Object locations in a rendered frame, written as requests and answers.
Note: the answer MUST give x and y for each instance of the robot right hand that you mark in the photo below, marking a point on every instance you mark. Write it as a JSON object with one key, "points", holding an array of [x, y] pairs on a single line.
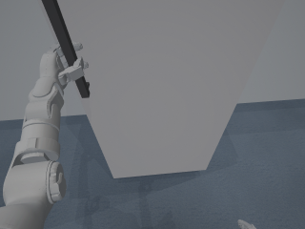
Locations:
{"points": [[244, 225]]}

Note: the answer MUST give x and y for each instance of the handle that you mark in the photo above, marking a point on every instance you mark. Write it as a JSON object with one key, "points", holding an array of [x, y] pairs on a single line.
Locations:
{"points": [[57, 21]]}

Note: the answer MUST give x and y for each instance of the robot left upper arm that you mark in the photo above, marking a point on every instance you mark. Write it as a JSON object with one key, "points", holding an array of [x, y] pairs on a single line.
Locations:
{"points": [[30, 192]]}

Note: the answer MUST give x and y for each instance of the fridge door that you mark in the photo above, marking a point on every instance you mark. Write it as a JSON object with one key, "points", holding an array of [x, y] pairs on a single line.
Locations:
{"points": [[165, 75]]}

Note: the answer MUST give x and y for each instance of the robot left hand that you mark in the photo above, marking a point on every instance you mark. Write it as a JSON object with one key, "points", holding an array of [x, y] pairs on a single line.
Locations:
{"points": [[52, 66]]}

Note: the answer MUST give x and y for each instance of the left robot forearm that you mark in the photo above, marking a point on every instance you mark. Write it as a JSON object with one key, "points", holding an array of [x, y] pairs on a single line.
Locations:
{"points": [[41, 125]]}

